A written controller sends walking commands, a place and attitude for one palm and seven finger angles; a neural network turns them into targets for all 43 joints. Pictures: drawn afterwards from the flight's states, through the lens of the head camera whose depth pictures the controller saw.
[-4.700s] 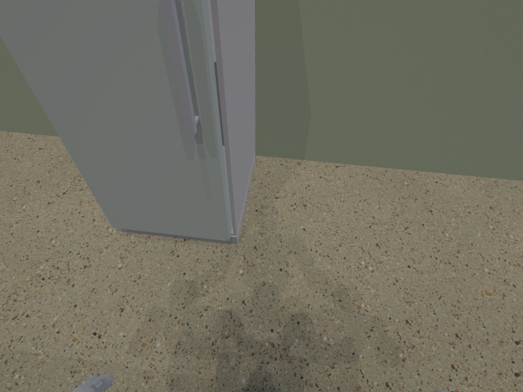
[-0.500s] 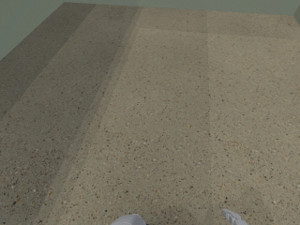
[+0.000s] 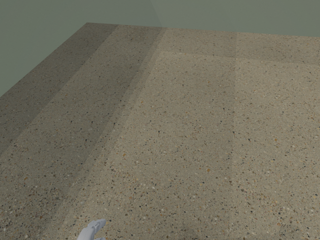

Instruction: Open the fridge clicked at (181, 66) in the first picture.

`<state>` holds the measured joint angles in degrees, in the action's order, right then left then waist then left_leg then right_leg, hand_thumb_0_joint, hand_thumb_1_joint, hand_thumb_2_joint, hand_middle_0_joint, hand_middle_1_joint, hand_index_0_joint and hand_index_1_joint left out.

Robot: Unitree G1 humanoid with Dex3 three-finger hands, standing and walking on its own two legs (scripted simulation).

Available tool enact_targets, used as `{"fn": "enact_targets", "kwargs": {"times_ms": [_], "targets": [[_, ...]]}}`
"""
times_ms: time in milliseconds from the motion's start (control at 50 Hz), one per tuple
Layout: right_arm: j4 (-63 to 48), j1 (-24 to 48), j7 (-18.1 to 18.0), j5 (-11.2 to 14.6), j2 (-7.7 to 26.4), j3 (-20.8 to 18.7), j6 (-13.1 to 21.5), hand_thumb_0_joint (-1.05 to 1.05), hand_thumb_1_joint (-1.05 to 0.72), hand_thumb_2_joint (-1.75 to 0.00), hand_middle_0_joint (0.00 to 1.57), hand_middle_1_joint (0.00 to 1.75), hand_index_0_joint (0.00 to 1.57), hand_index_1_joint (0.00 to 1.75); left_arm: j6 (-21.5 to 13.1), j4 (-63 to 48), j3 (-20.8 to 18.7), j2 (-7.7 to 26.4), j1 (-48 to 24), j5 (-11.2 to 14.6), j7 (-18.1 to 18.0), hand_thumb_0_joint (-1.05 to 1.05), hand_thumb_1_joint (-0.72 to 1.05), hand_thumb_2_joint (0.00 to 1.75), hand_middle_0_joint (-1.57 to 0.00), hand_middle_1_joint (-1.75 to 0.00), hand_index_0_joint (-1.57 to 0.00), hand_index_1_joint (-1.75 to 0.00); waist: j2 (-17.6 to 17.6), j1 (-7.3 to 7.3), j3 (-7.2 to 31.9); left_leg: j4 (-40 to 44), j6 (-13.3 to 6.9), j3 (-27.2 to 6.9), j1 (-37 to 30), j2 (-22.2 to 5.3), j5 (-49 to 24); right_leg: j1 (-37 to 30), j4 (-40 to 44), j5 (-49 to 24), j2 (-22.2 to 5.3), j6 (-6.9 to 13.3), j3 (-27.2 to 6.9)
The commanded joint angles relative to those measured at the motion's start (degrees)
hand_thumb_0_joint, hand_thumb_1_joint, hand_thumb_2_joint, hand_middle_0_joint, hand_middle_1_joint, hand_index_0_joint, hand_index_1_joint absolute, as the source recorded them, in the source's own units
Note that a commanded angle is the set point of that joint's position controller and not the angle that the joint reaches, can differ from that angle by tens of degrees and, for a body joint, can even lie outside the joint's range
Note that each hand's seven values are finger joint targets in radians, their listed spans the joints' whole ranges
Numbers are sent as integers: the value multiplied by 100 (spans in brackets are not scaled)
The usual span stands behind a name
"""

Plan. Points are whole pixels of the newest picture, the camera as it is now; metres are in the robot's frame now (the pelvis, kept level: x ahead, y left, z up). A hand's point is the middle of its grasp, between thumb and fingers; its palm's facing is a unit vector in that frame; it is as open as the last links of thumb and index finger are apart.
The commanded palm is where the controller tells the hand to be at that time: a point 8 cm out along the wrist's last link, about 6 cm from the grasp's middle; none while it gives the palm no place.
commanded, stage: turn to face it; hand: right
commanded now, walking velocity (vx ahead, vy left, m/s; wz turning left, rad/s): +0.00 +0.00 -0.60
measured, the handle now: out of the picture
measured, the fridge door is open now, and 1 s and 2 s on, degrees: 0 0 0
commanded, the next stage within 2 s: none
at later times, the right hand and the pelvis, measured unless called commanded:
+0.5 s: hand out of the picture +0.10 -0.19 -0.14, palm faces +0.26 +0.93 -0.26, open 7.4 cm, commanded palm none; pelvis +0.01 +0.03 +0.00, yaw -15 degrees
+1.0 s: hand out of the picture -0.12 -0.19 -0.19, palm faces +0.60 +0.75 -0.26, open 7.4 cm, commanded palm none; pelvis +0.00 +0.00 -0.01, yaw -35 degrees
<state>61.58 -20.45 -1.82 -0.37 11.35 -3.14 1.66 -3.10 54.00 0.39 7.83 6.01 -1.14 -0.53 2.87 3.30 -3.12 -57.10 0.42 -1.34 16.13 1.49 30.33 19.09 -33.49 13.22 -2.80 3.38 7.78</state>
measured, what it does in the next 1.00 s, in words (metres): steps on the spot, turning right: left foot, then right foot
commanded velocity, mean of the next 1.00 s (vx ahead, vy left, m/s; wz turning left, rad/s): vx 0.00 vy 0.00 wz -0.60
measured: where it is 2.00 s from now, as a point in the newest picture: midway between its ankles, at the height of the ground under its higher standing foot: outside the picture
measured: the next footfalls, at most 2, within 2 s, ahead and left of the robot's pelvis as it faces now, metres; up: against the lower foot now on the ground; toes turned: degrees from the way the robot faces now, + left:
left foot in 0.48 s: +0.06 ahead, +0.14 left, +0.00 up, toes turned -13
right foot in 0.92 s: -0.03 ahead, -0.11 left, +0.00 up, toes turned -40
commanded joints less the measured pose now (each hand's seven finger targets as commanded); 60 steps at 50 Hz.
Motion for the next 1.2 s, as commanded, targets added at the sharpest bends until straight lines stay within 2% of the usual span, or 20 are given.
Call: {"fn": "enact_targets", "kwargs": {"times_ms": [0,40,160,300,400,420,440,460,480,500,560,660,800,860,880,900,920,980,1020,1180], "targets": [[-339,101,51,-54,175,6,-15,0,-90,-90,20,30,20,30,36,102,-206,840,726,7,-108,0,90,90,-20,-30,-20,-30,-1162,-274,106,-98,214,110,511,-586,-253,-436,1557,-3698,-1390,579,-1605],[-326,20,50,-37,113,-14,-127,0,-90,-90,20,30,20,30,89,131,-283,965,736,26,-97,0,90,90,-20,-30,-20,-30,-1155,-209,295,15,254,254,451,-521,-571,-420,1673,-2937,-1188,536,-1490],[-646,560,46,-94,224,-178,-284,0,-90,-90,20,30,20,30,250,71,-492,1137,967,-16,-53,0,90,90,-20,-30,-20,-30,-1153,-337,464,-95,346,232,1062,-542,-1000,-564,1943,-887,-1067,553,-2053],[-1108,1317,35,-33,225,-182,-275,0,-90,-90,20,30,20,30,359,42,-653,1345,1306,-63,-41,0,90,90,-20,-30,-20,-30,-1170,-570,590,1004,321,169,859,-339,-479,-780,1639,-1255,-1039,710,-2803],[-1074,761,-12,42,340,-222,-237,0,-90,-90,20,30,20,30,427,-123,-751,1375,1063,-29,-6,0,90,90,-20,-30,-20,-30,-1191,-299,901,2944,185,283,-610,-135,-1275,-224,1299,-1333,-631,360,-2880],[-1035,508,-36,30,502,-256,-214,0,-90,-90,20,30,20,30,444,-188,-753,1256,972,4,22,0,90,90,-20,-30,-20,-30,-894,-177,980,3738,98,184,-1364,-358,-1697,304,1087,-749,-368,62,-2671],[-1054,378,-83,-50,955,-335,-176,0,-90,-90,20,30,20,30,468,-280,-718,930,984,58,60,0,90,90,-20,-30,-20,-30,295,-126,930,4392,-252,-854,-2112,-1536,-1230,1397,109,541,206,-344,-1967],[-1182,591,-94,-101,1326,-362,-178,0,-90,-90,20,30,20,30,462,-435,-699,763,988,6,40,0,90,90,-20,-30,-20,-30,1481,-136,624,4552,-818,-1999,-1774,-2910,-1482,2205,-1320,1796,783,-660,-941],[-1324,932,-115,-58,1232,-303,-212,0,-90,-90,20,30,20,30,502,-409,-775,1063,902,-54,49,0,90,90,-20,-30,-20,-30,838,-242,437,4500,-978,-1580,-715,-3059,-1734,1728,-2357,1799,456,-582,-1141],[-1423,1385,-124,-63,916,-273,-161,0,-90,-90,20,30,20,30,581,-328,-767,978,969,-64,97,0,90,90,-20,-30,-20,-30,727,-501,166,4475,-853,-952,-450,-2561,-1944,1712,-2872,1388,293,-589,-1184],[-1388,1386,-63,-43,620,-136,-75,0,-90,-90,20,30,20,30,639,-161,-718,869,1100,-42,167,0,90,90,-20,-30,-20,-30,683,-615,-76,3922,-587,133,-537,-1894,-3530,1723,-3544,748,134,-754,-808],[-1209,672,-63,-91,834,-175,-70,0,-90,-90,20,30,20,30,678,-378,-650,864,472,-25,188,0,90,90,-20,-30,-20,-30,798,-310,19,3643,-648,460,-1107,-2034,-4330,1677,-2994,828,-4,-878,-563],[-1143,381,-18,-157,1238,-286,-167,0,-90,-90,20,30,20,30,587,-674,-523,858,-151,18,230,0,90,90,-20,-30,-20,-30,1115,-60,215,3103,-603,813,-1202,-2225,-4756,645,-1024,1029,78,-701,-43],[-1157,455,30,-89,1333,-321,-191,0,-90,-90,20,30,20,30,497,-607,-573,1152,391,-6,196,0,90,90,-20,-30,-20,-30,717,-390,717,2027,-247,1257,-1056,-2112,-4716,-552,419,-21,234,-556,92],[-1233,500,50,-50,1199,-303,-200,0,-90,-90,20,30,20,30,433,-521,-685,1575,868,-18,187,0,90,90,-20,-30,-20,-30,-168,-664,1099,839,43,1346,-157,-1902,-3831,-1783,945,-1306,-289,-329,-591],[-1515,615,109,1,772,-199,-192,0,-90,-90,20,30,20,30,373,-482,-858,2289,1298,-15,140,0,90,90,-20,-30,-20,-30,-2124,-901,1362,-511,529,1310,1723,-1007,380,-2830,899,-4197,-2022,521,-2801],[-1636,879,57,-51,793,-164,-283,0,-90,-90,20,30,20,30,420,-327,-860,2384,1561,74,113,0,90,90,-20,-30,-20,-30,-1814,-944,1509,-1039,480,600,1818,-967,905,-2607,844,-4990,-2322,938,-2693],[-1461,1059,83,-56,845,-235,-329,0,-90,-90,20,30,20,30,398,-556,-714,1835,604,9,-8,0,90,90,-20,-30,-20,-30,-1532,-657,834,-1281,479,228,1826,-1039,-189,-1525,1051,-3032,-1493,650,-2030],[-1344,861,132,-68,826,-251,-342,0,-90,-90,20,30,20,30,377,-677,-636,1702,211,-14,0,0,90,90,-20,-30,-20,-30,-1317,-446,549,-1062,484,257,1489,-916,-587,-977,1190,-2566,-1108,467,-1765],[-1575,1191,94,-50,700,-212,-331,0,-90,-90,20,30,20,30,410,-635,-715,1734,498,-36,31,0,90,90,-20,-30,-20,-30,-1096,-558,597,363,531,216,1215,-591,-546,-1062,1243,-2009,-1017,663,-2451]]}}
